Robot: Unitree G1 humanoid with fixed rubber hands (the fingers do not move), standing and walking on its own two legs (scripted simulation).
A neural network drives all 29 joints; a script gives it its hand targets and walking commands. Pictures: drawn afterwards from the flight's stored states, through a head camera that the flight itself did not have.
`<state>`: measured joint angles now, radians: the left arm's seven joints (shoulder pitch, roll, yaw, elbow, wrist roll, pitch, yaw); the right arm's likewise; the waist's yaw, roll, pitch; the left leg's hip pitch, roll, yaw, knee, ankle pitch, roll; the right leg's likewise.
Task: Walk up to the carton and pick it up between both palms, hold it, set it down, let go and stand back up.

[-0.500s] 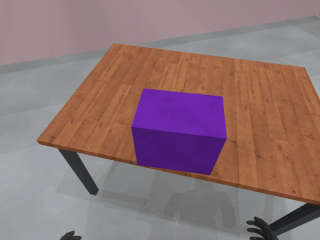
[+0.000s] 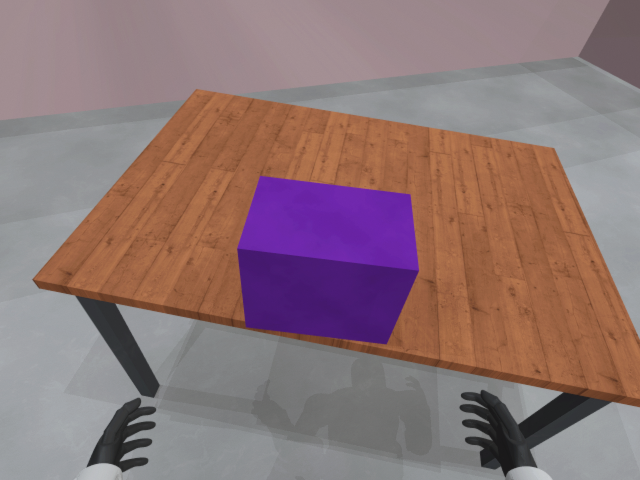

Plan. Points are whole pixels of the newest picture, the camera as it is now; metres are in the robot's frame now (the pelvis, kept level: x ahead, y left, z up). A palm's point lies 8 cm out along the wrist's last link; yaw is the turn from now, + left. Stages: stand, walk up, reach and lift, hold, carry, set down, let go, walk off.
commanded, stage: reach and lift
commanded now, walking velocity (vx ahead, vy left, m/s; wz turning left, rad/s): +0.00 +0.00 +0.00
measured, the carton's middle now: (325, 262) +0.46 +0.01 -0.04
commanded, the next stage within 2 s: none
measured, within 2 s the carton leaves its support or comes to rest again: neither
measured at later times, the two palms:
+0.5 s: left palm (133, 394) +0.23 +0.26 -0.05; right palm (491, 425) +0.22 -0.21 -0.05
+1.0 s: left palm (154, 339) +0.30 +0.25 -0.03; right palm (480, 375) +0.28 -0.21 -0.03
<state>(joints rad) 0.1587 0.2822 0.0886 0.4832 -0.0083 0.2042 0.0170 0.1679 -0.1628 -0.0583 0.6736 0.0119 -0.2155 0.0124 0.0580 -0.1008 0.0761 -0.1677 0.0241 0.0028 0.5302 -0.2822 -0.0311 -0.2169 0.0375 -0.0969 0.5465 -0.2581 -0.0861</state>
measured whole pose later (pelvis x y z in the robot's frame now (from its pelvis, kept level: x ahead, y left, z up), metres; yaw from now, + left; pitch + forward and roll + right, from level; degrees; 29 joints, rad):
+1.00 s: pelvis +0.02 +0.04 -0.01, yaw -1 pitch +4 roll -1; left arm -0.17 0.23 -0.05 0.88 -0.22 -0.47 0.02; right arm -0.20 -0.26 0.06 1.03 0.34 -0.60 0.06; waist 0.00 0.01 -0.02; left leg -0.37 0.01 0.03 0.69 -0.38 0.01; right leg -0.41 0.02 -0.06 0.66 -0.32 -0.04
